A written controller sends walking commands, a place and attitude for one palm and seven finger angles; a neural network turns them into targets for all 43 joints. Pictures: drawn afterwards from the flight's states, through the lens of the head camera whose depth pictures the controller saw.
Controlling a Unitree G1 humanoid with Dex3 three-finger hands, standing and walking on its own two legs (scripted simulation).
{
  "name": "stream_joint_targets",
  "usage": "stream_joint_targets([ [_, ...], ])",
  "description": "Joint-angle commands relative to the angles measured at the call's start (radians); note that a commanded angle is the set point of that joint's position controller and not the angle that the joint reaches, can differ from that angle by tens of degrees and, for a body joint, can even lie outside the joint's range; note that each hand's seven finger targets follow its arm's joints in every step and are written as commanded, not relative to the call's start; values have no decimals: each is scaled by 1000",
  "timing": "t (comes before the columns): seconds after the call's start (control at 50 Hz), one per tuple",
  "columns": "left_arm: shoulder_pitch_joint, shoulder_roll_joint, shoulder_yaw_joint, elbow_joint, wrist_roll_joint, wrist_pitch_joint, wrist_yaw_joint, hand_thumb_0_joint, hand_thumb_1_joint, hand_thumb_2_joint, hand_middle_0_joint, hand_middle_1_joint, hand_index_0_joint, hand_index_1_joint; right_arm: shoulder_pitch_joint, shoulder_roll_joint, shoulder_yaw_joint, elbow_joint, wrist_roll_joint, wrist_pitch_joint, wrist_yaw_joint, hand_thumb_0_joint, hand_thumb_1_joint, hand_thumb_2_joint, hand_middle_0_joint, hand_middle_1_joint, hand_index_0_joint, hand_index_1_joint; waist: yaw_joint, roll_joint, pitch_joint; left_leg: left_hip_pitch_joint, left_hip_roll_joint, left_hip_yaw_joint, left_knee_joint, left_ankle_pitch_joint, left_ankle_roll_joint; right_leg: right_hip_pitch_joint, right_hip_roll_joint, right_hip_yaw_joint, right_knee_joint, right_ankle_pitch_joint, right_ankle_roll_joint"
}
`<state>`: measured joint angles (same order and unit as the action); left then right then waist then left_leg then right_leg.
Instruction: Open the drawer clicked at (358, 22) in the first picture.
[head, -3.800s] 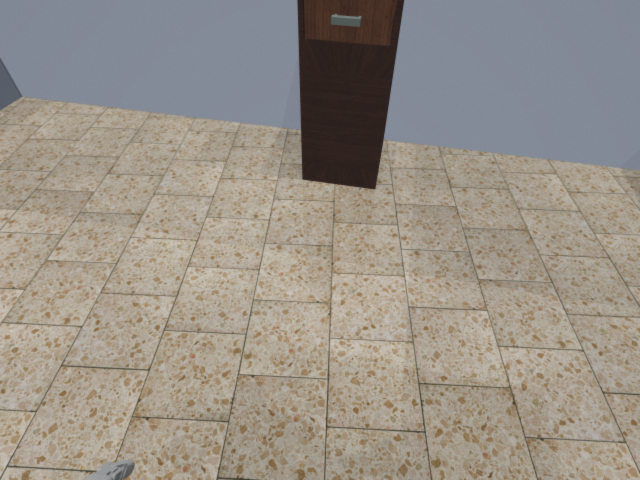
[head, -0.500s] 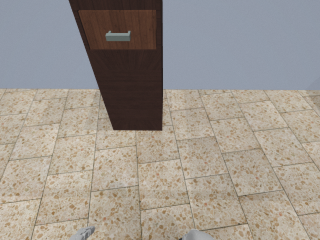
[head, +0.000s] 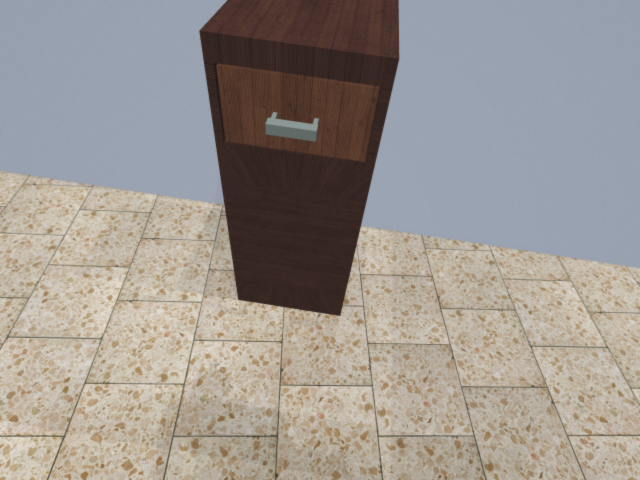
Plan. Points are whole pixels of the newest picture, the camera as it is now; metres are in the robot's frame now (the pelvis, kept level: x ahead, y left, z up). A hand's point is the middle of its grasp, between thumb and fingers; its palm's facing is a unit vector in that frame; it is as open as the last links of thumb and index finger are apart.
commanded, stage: take the last steps up to it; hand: left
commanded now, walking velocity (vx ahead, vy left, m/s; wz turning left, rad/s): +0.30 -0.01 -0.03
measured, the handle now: (293, 124) +0.78 +0.13 +0.02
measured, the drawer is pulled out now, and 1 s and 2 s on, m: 0.00 0.00 0.00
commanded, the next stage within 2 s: come to a stop and stand still in 0.50 s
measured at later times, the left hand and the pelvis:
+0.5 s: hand (252, 404) +0.26 +0.12 -0.16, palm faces +0.02 -0.98 -0.21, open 7.3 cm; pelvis +0.16 -0.05 +0.00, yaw +0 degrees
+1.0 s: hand (233, 426) +0.23 +0.14 -0.18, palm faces +0.06 -0.98 -0.19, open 7.3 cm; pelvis +0.22 -0.03 +0.00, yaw -1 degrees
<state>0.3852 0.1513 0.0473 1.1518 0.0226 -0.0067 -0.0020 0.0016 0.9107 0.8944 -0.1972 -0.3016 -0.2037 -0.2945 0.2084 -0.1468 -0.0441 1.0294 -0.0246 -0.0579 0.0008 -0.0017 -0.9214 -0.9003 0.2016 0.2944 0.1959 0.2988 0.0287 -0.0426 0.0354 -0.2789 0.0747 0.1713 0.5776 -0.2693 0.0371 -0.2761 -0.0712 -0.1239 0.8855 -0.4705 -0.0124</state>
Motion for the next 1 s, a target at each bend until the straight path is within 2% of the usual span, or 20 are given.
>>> stream_joint_targets([
  [0.0, -103, 60, 15, -108, 6, -43, -12, 0, 900, 900, -200, -300, -200, -300, 180, -130, -14, 26, 1, -12, -26, 0, -900, -900, 200, 300, 200, 300, -67, 143, 34, 208, 286, -319, -375, 112, 119, -357, -67, 87, 251, 88, 5],
  [0.06, -66, 30, 13, -96, 7, -22, -11, 0, 900, 900, -200, -300, -200, -300, 179, -112, -13, 32, 5, -24, -31, 0, -900, -900, 200, 300, 200, 300, -38, 128, 17, 184, 235, -203, -383, 227, 113, -308, -69, 72, 190, 176, 26],
  [0.26, -240, 39, 15, -176, 2, -16, -15, 0, 900, 900, -200, -300, -200, -300, 239, -121, -24, 82, -5, -8, -25, 0, -900, -900, 200, 300, 200, 300, -57, 161, 105, 162, 229, -144, -359, 195, 120, -205, -40, 8, -210, 220, 23],
  [0.32, -142, 59, 26, -146, 6, -28, -13, 0, 900, 900, -200, -300, -200, -300, 225, -118, -23, 85, -4, 0, -25, 0, -900, -900, 200, 300, 200, 300, -5, 100, 64, 91, 182, -105, -210, 185, 78, 25, 16, -36, -337, 285, 5],
  [0.34, -28, 100, 35, -113, 9, -38, -8, 0, 900, 900, -200, -300, -200, -300, 219, -102, -20, 86, 4, -2, -21, 0, -900, -900, 200, 300, 200, 300, 49, 38, 0, 33, 130, -56, -46, 182, 46, 195, -3, 11, -388, 298, -12],
  [0.36, 96, 192, 56, -80, 16, -52, 2, 0, 900, 900, -200, -300, -200, -300, 236, -57, -12, 71, 13, -5, -12, 0, -900, -900, 200, 300, 200, 300, 89, -172, -98, -143, 34, 22, 229, -22, 0, 392, -210, 262, -456, 289, -78],
  [0.38, 168, 274, 66, -73, -1, -53, 9, 0, 900, 900, -200, -300, -200, -300, 239, -47, -5, 36, 18, 3, -9, 0, -900, -900, 200, 300, 200, 300, 82, -296, -150, -271, -46, -28, 494, -337, -19, 434, -391, 537, -612, 313, -160],
  [0.4, 118, 255, 64, -83, -9, -48, 17, 0, 900, 900, -200, -300, -200, -300, 209, -71, -15, 36, 13, 12, -13, 0, -900, -900, 200, 300, 200, 300, 75, -173, -114, -287, -6, -127, 610, -313, -10, 349, -391, 527, -655, 210, -191],
  [0.44, -40, 176, 42, -119, -10, -49, 20, 0, 900, 900, -200, -300, -200, -300, 147, -49, -17, 37, 9, 16, -8, 0, -900, -900, 200, 300, 200, 300, 24, -108, 8, -300, 51, -157, 653, -153, -13, 140, -333, 422, -694, 109, -158],
  [0.48, -95, 112, 23, -131, -6, -56, 23, 0, 900, 900, -200, -300, -200, -300, 169, -24, -15, 52, 3, 27, -5, 0, -900, -900, 200, 300, 200, 300, -25, -26, 22, -233, 66, -154, 584, -62, -29, 58, -265, 247, -689, 304, -132],
  [0.52, -82, 81, 15, -123, -1, -69, 23, 0, 900, 900, -200, -300, -200, -300, 200, -5, -10, 64, 0, 38, -6, 0, -900, -900, 200, 300, 200, 300, -50, -48, 4, -203, 58, -133, 503, -26, -51, 54, -226, 139, -670, 504, -118],
  [0.68, -90, 130, 8, -108, 1, -32, 36, 0, 900, 900, -200, -300, -200, -300, 77, -27, 12, 24, 18, 56, -16, 0, -900, -900, 200, 300, 200, 300, -24, -86, -25, -45, 0, -95, 65, 17, -78, 109, -194, 66, -543, 832, -127],
  [0.72, -96, 139, 8, -104, -5, -16, 42, 0, 900, 900, -200, -300, -200, -300, 80, -52, 6, 21, 19, 60, -20, 0, -900, -900, 200, 300, 200, 300, -42, -72, -21, 63, -7, -90, -76, 165, -75, 58, -169, 53, -480, 746, -92],
  [0.74, -87, 130, 6, -105, -8, -7, 44, 0, 900, 900, -200, -300, -200, -300, 93, -83, 0, 21, 17, 56, -22, 0, -900, -900, 200, 300, 200, 300, -44, -23, -38, 131, 22, -114, -124, 369, -62, 33, -132, 49, -423, 663, -57],
  [0.76, -53, 102, 1, -113, -11, 2, 46, 0, 900, 900, -200, -300, -200, -300, 94, -131, -9, 11, 13, 50, -26, 0, -900, -900, 200, 300, 200, 300, -33, 88, -61, 199, 122, -187, -125, 654, -24, -13, -80, 25, -371, 505, -13],
  [0.78, -32, 83, -6, -116, -11, 12, 51, 0, 900, 900, -200, -300, -200, -300, 105, -179, -15, 4, 14, 53, -31, 0, -900, -900, 200, 300, 200, 300, -29, 187, -64, 186, 217, -260, -155, 791, 35, -10, -29, 4, -330, 248, 18],
  [0.8, -15, 66, -8, -116, -12, 18, 54, 0, 900, 900, -200, -300, -200, -300, 88, -195, -20, -1, 11, 58, -34, 0, -900, -900, 200, 300, 200, 300, -24, 221, -47, 135, 262, -274, -197, 792, 84, 9, 2, 6, -253, 38, 23],
  [0.84, -31, 78, -6, -113, -14, 33, 47, 0, 900, 900, -200, -300, -200, -300, 36, -185, -19, -8, 10, 61, -50, 0, -900, -900, 200, 300, 200, 300, -28, 293, -43, 116, 278, -321, -253, 786, 141, -42, 12, 56, -61, -105, 29],
  [0.88, -34, 91, 2, -118, -10, 38, 44, 0, 900, 900, -200, -300, -200, -300, 1, -182, -21, -29, 8, 65, -57, 0, -900, -900, 200, 300, 200, 300, -27, 269, -70, 144, 275, -299, -218, 815, 162, -87, 10, 107, 51, -104, 26],
  [0.98, -61, 84, 15, -150, -6, 45, 35, 0, 900, 900, -200, -300, -200, -300, -26, -199, -45, -54, 4, 75, -54, 0, -900, -900, 200, 300, 200, 300, -40, 159, -159, 214, 258, -266, -194, 651, 159, -136, 31, 110, 83, -57, 45],
])
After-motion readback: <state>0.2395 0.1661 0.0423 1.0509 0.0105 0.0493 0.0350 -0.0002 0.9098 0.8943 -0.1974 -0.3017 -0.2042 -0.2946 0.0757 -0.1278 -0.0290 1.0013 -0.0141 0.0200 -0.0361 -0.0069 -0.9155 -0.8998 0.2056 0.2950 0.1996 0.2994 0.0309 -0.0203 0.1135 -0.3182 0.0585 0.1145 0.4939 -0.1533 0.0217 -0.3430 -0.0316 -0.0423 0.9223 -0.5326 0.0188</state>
